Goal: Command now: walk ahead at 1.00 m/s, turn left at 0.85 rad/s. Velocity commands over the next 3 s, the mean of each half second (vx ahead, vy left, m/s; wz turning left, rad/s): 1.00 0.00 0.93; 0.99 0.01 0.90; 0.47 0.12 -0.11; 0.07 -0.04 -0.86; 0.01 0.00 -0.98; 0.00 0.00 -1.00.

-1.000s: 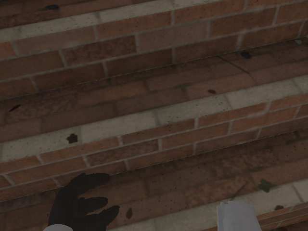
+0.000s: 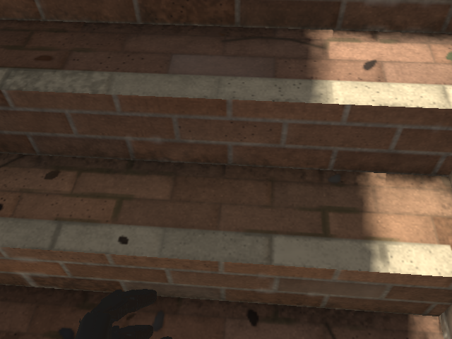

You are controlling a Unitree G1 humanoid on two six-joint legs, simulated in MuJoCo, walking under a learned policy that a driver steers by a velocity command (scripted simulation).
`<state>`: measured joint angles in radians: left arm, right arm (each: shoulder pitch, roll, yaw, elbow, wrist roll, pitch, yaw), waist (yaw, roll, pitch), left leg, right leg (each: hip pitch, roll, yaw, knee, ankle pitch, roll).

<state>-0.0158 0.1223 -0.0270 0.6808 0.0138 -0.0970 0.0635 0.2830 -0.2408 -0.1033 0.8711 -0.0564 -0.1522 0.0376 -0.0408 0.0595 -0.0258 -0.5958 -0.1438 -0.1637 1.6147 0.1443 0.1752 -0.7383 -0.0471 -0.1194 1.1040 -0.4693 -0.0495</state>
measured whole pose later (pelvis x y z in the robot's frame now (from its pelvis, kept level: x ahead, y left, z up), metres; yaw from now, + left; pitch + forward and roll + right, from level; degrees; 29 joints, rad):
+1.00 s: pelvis +0.55 +0.12 +0.31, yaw +35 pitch +9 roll +11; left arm -0.02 0.28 0.12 0.69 -0.10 0.05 0.03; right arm 0.43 -0.21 -0.09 0.72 -0.01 -0.08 -0.06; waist -0.52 -0.13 0.00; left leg -0.69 -0.20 0.05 1.40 -0.91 0.18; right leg -0.22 -0.12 -0.13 1.49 -0.10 0.36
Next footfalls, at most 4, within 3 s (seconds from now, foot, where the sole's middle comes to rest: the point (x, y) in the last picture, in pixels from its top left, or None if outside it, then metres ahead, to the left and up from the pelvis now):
0.36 left None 0.36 0.12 -0.49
0.76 right None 0.32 -0.05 -0.48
0.90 left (124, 279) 0.44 0.22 -0.30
1.14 right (229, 217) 0.57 0.01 -0.30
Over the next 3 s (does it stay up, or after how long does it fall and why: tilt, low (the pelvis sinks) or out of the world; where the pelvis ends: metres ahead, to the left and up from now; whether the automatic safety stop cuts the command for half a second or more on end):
stays up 1.04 0.24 0.88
